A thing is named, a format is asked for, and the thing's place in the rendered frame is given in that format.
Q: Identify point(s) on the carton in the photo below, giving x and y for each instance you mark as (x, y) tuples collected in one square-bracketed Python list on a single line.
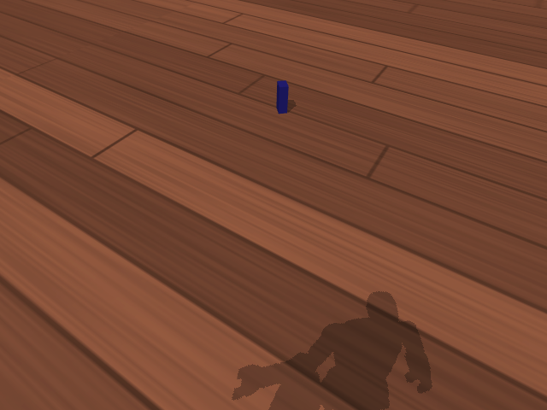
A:
[(282, 96)]

